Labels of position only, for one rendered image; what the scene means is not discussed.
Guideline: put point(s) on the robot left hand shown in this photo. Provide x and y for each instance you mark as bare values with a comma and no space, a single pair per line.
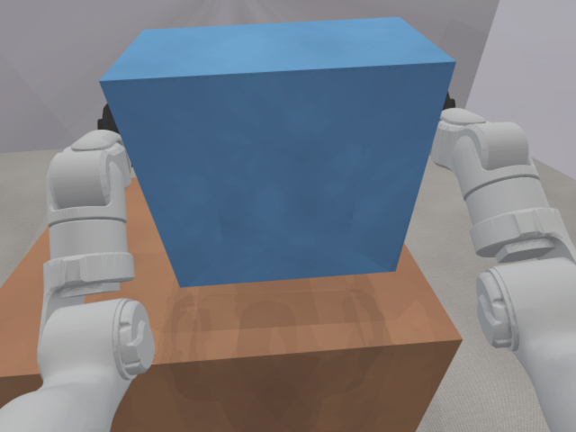
107,122

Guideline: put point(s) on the carton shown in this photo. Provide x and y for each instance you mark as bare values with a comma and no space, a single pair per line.
280,151

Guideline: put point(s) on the robot right hand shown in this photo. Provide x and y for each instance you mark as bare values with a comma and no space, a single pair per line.
449,103

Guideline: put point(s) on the robot right forearm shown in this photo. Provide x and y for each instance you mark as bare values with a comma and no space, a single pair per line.
511,217

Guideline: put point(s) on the pedestal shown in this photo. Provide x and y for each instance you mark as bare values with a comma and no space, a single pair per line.
346,353

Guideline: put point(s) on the right robot upper arm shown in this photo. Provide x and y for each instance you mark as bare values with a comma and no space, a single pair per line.
530,309

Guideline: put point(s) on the left robot upper arm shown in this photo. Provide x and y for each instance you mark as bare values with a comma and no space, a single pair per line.
89,354

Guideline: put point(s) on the robot left forearm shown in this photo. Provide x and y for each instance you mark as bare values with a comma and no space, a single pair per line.
86,217

